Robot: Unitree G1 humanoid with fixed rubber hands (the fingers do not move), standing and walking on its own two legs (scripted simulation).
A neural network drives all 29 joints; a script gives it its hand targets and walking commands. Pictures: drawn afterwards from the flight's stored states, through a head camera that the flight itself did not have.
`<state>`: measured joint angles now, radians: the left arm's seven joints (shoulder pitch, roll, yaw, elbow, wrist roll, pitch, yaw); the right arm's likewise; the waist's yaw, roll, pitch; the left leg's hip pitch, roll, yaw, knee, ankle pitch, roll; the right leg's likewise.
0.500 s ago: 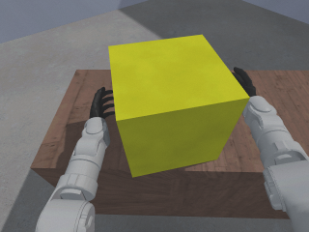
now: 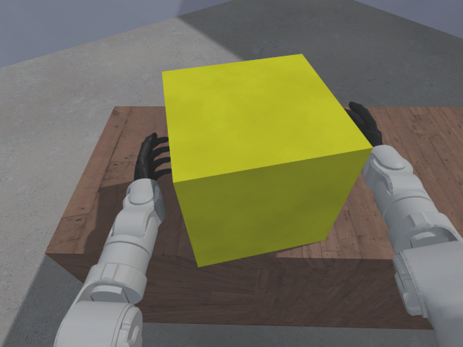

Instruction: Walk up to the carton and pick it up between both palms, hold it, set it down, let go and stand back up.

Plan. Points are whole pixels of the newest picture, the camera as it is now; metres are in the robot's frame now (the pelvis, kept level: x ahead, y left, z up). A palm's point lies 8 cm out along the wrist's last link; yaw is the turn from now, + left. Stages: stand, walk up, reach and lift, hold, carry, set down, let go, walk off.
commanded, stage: reach and lift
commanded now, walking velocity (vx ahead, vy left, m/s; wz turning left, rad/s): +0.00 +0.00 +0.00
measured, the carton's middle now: (249, 162) +0.49 -0.02 +0.04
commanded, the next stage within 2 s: none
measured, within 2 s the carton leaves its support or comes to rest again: leaves its support in 0.62 s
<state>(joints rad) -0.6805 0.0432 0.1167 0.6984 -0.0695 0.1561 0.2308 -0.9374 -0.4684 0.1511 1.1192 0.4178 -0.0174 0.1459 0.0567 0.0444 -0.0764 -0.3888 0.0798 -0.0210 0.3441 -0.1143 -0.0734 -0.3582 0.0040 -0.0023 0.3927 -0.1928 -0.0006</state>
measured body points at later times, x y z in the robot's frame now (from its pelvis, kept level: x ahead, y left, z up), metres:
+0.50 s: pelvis +0.01 +0.00 +0.00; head +0.03 -0.01 +0.45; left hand +0.40 +0.18 +0.09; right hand +0.46 -0.20 +0.13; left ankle +0.03 +0.17 -0.74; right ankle -0.01 -0.12 -0.74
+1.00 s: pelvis -0.01 +0.01 +0.00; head -0.03 +0.00 +0.45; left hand +0.37 +0.20 +0.12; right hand +0.43 -0.18 +0.16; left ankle +0.03 +0.17 -0.74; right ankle -0.01 -0.12 -0.74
